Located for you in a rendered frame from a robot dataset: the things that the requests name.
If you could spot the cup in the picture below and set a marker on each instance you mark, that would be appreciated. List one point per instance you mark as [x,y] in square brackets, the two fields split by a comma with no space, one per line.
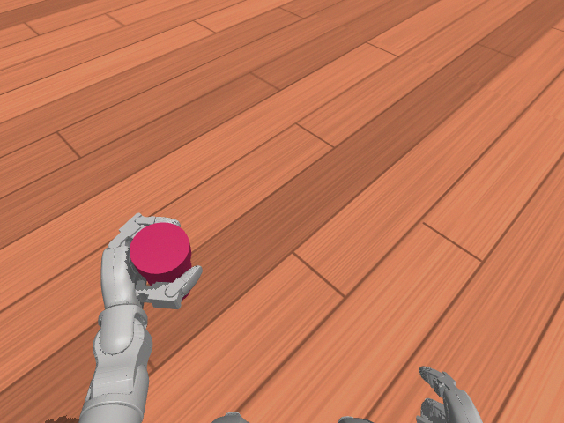
[161,253]

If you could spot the left robot arm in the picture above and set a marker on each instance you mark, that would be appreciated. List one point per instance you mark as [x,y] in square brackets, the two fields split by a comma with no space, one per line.
[122,347]

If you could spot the left robot hand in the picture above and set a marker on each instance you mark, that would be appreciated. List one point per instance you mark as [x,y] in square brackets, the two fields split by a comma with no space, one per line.
[121,283]

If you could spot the right robot hand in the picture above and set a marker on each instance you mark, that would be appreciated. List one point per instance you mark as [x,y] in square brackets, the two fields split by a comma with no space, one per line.
[457,407]

